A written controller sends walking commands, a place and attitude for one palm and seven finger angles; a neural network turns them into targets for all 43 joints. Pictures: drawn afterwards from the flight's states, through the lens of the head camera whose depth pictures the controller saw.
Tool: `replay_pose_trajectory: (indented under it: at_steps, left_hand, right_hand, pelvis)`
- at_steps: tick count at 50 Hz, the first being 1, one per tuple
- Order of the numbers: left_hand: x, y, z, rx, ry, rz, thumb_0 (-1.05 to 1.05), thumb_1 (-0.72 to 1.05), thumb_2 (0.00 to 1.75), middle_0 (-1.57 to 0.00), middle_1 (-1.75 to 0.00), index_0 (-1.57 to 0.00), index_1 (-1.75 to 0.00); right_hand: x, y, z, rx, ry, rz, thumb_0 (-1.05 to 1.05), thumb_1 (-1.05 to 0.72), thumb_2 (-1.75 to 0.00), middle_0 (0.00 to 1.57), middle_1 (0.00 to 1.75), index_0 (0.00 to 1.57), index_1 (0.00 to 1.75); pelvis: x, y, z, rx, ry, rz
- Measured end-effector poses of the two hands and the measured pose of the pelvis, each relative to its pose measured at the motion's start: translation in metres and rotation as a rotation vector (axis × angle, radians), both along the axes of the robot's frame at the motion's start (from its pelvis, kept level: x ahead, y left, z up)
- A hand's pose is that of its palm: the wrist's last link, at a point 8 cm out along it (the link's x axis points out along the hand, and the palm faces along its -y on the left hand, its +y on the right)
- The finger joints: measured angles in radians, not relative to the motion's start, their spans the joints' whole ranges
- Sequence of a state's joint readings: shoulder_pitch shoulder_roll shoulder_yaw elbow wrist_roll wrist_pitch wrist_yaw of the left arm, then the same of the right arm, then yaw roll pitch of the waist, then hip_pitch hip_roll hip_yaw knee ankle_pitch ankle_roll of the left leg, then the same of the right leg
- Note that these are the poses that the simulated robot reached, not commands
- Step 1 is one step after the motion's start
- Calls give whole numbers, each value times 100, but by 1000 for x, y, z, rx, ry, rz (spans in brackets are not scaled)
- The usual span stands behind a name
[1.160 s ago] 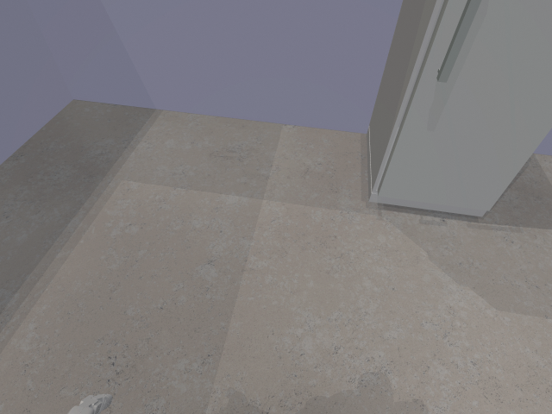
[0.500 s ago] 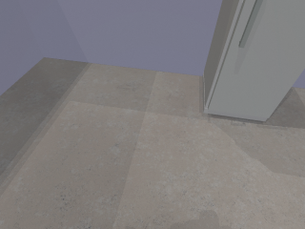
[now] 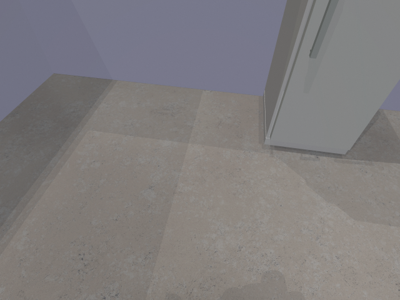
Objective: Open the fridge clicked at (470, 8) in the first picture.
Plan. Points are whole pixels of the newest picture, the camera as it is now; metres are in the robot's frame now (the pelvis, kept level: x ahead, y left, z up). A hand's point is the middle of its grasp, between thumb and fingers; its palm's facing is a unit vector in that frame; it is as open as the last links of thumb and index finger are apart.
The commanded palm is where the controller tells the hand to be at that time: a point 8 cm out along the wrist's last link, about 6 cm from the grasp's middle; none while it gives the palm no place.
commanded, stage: look at it before walking up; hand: left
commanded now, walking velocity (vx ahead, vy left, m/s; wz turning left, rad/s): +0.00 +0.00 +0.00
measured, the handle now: (330, 5) +1.19 -0.48 +0.15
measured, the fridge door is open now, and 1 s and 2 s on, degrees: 0 0 0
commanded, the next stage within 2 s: walk to a spot facing it in 0.38 s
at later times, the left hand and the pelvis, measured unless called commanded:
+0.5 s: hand out of the picture +0.09 +0.25 -0.15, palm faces -0.04 -0.94 -0.34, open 7.4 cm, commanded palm none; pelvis +0.01 +0.00 +0.00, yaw +0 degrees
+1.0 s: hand out of the picture +0.07 +0.16 -0.17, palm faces -0.18 -0.95 -0.27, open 7.4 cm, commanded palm none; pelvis -0.01 -0.03 -0.02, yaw -13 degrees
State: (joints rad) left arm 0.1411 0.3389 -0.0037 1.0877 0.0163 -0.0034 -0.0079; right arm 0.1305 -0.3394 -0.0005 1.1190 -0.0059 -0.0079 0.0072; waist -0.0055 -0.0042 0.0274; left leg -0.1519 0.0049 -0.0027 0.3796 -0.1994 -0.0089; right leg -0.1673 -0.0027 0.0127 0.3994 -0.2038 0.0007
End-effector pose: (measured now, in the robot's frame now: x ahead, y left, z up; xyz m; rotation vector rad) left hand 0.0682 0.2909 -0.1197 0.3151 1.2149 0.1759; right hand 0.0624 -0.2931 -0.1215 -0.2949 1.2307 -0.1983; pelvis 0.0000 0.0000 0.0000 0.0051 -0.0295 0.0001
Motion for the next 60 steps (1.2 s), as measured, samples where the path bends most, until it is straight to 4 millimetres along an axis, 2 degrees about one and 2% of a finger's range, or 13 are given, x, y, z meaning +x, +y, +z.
replay_pose_trajectory:
  at_steps: [16, 30, 34, 39, 46, 53, 60]
  left_hand:
    - [10, 1, 2, 5, -14, -3, 1, 90, 90, -21, -30, -20, -30]
    - [13, 0, -1, 9, 12, -5, 1, 91, 90, -21, -30, -20, -30]
    - [10, -10, -10, -10, 47, -26, 1, 91, 90, -21, -30, -20, -30]
    - [8, -32, -23, -43, 85, -69, 1, 91, 90, -21, -30, -20, -30]
    - [8, -71, -29, -45, 70, -126, 1, 91, 90, -21, -30, -20, -30]
    - [2, -92, -14, -63, 92, -156, 1, 91, 90, -21, -30, -20, -30]
    - [19, -89, -11, -69, 90, -230, 1, 90, 90, -21, -30, -20, -30]
  right_hand:
    - [17, -1, 3, -5, -28, 10, 0, -91, -90, 20, 30, 20, 30]
    - [20, 1, 1, -7, -29, -9, 0, -91, -90, 20, 30, 20, 30]
    - [11, 10, -6, 14, -41, -54, 0, -91, -90, 20, 30, 20, 30]
    - [-13, 20, -21, 63, -36, -122, 0, -91, -90, 20, 30, 20, 30]
    - [-48, 9, -53, 127, -10, -225, 0, -91, -90, 20, 30, 20, 30]
    - [-64, -3, -30, 119, -14, -287, 1, -91, -90, 20, 30, 20, 30]
    - [-72, -9, -14, 69, -73, -358, 0, -91, -90, 20, 30, 20, 30]
  pelvis:
    - [6, -1, 1, -1, 0, -2]
    - [9, 0, -1, 0, 9, -29]
    - [6, 0, -5, 5, 13, -70]
    - [-2, -6, -14, 30, 11, -132]
    - [-9, -27, -30, 25, 6, -210]
    - [-16, -34, -10, 35, 28, -272]
    - [-19, -26, -4, 36, 51, -351]
